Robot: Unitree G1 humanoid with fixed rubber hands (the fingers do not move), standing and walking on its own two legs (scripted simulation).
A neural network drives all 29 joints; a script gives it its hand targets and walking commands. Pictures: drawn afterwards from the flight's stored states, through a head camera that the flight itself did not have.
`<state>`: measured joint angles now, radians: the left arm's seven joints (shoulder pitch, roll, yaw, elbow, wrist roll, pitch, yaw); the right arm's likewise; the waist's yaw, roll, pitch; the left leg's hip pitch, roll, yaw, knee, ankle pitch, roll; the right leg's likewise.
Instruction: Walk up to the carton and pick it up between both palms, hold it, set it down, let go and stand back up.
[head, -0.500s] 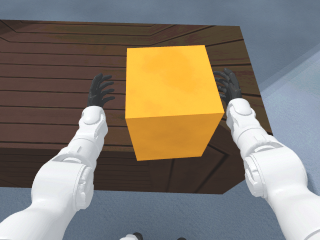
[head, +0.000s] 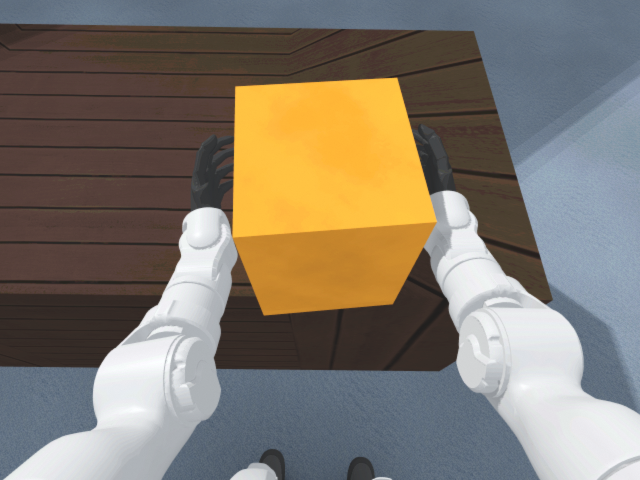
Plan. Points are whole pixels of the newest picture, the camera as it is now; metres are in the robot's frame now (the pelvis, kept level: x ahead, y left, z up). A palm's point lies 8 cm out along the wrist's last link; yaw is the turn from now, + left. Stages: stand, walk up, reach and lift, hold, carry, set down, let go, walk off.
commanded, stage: reach and lift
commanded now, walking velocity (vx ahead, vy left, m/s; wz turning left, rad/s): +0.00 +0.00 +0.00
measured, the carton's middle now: (323, 208) +0.45 +0.04 +0.00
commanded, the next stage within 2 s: none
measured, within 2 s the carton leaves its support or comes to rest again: neither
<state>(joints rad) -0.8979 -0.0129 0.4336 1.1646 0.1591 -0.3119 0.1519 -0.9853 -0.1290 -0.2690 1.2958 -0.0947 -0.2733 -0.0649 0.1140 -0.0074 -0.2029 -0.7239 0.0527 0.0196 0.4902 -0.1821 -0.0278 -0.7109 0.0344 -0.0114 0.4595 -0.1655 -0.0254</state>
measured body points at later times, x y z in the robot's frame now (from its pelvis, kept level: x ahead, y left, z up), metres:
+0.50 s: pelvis +0.02 +0.01 +0.02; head +0.11 +0.02 +0.46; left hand +0.42 +0.19 +0.04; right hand +0.47 -0.11 +0.04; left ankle +0.01 +0.13 -0.73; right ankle +0.01 -0.10 -0.73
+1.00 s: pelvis +0.02 +0.00 +0.02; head +0.11 +0.02 +0.46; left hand +0.42 +0.19 +0.04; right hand +0.46 -0.10 +0.04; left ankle +0.01 +0.13 -0.73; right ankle +0.01 -0.10 -0.73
